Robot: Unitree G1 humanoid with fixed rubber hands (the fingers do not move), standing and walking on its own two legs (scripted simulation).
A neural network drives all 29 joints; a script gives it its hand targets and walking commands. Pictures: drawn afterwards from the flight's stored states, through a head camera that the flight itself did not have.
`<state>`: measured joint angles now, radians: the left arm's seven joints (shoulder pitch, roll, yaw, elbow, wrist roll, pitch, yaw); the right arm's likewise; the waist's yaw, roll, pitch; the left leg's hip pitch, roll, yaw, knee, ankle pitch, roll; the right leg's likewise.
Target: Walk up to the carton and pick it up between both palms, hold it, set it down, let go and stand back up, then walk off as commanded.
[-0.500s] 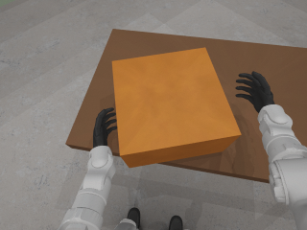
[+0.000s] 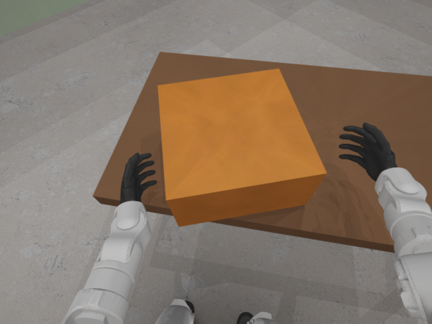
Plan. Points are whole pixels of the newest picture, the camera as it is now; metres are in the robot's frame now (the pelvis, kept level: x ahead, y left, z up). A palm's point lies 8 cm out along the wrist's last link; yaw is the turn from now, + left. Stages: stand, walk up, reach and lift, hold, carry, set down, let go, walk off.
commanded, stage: set down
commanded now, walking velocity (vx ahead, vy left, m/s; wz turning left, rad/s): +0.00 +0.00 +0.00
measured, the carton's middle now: (230, 144) +0.49 +0.03 -0.03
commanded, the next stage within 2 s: none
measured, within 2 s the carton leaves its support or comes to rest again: neither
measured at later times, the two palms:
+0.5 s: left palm (132, 198) +0.32 +0.20 +0.01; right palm (381, 196) +0.39 -0.27 -0.01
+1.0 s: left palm (126, 216) +0.29 +0.20 +0.00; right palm (401, 224) +0.34 -0.30 -0.02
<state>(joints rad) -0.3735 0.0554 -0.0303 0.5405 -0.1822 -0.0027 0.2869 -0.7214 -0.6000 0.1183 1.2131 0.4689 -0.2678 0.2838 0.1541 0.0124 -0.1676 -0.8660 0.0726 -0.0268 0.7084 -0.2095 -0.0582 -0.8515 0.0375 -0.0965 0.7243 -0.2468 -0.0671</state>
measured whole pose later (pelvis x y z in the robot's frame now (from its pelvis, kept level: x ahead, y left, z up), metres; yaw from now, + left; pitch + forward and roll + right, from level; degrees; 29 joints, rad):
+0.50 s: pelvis +0.00 +0.00 +0.00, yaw +0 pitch +20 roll +0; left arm -0.31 0.06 -0.04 0.32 -0.18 0.06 0.29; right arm -0.50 -0.64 0.11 1.05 0.47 -0.36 0.32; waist 0.15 0.01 -0.09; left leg -0.87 0.07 -0.03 0.72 -0.21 -0.06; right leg -0.85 0.04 -0.10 0.74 -0.25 -0.07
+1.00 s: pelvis +0.01 +0.01 +0.00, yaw +0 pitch +21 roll -1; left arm -0.07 0.06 -0.07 0.08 -0.18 0.06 0.29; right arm -0.27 -0.68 0.06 0.94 0.49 -0.46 0.38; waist 0.12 0.01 -0.07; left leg -0.85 0.07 -0.03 0.71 -0.22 -0.06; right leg -0.82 0.04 -0.10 0.69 -0.24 -0.07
